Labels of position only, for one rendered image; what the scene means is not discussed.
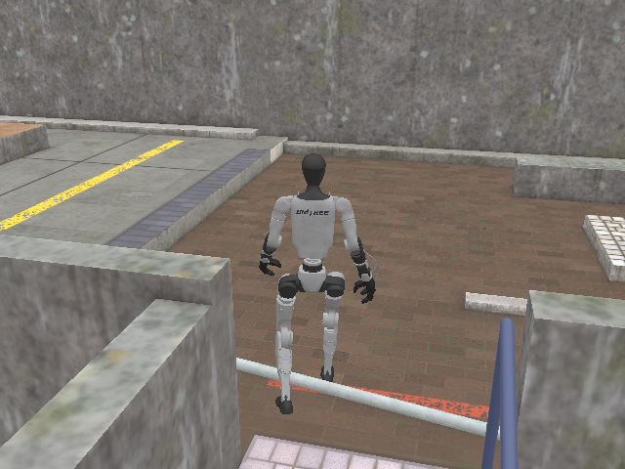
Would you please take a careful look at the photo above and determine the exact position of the right robot hand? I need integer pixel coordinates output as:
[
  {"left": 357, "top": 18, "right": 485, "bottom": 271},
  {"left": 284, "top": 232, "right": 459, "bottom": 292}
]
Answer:
[{"left": 354, "top": 278, "right": 376, "bottom": 304}]

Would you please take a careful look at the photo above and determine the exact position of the left robot hand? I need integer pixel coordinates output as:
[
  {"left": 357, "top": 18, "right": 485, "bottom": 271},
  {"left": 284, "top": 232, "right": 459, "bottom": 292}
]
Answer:
[{"left": 259, "top": 258, "right": 281, "bottom": 276}]

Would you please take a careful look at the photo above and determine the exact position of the robot left upper arm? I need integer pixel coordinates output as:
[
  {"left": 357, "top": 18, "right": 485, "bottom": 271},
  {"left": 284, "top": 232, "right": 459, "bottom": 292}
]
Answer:
[{"left": 267, "top": 195, "right": 293, "bottom": 248}]

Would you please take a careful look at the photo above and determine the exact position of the robot left shin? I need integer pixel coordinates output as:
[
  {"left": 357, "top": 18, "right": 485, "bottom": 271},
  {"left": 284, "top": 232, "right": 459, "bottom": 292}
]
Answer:
[{"left": 275, "top": 331, "right": 292, "bottom": 402}]

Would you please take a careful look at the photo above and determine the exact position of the right robot forearm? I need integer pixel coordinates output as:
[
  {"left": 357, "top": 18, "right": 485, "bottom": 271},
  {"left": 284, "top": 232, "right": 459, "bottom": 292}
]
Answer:
[{"left": 351, "top": 237, "right": 372, "bottom": 281}]

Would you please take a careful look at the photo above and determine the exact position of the robot right upper arm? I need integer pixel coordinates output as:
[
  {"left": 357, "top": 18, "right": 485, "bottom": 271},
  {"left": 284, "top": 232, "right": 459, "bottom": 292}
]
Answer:
[{"left": 333, "top": 196, "right": 360, "bottom": 252}]

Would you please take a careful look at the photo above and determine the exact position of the robot right thigh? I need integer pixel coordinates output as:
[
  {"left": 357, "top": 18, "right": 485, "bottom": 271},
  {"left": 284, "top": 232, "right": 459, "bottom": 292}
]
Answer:
[{"left": 322, "top": 272, "right": 345, "bottom": 329}]

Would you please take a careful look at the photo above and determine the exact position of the left robot forearm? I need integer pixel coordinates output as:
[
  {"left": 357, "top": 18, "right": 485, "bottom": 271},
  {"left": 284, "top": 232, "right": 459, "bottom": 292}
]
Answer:
[{"left": 260, "top": 233, "right": 276, "bottom": 263}]

